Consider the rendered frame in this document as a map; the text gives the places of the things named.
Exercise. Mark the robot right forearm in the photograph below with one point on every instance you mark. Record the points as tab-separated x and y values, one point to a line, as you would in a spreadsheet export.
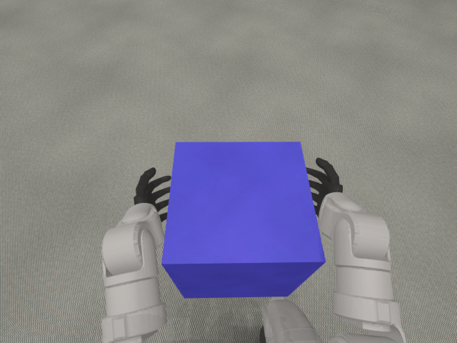
364	295

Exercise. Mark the robot right thigh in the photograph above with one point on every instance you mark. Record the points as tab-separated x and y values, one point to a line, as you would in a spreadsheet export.
284	322

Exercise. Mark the robot left hand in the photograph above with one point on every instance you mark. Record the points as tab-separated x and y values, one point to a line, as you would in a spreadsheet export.
144	191

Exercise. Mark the robot left forearm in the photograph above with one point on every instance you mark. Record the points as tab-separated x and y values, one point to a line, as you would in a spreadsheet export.
134	310

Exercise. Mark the carton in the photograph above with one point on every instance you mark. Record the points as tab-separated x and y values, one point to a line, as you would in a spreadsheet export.
241	220

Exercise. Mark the robot right hand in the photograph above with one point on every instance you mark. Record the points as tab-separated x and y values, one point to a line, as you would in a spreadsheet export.
330	182

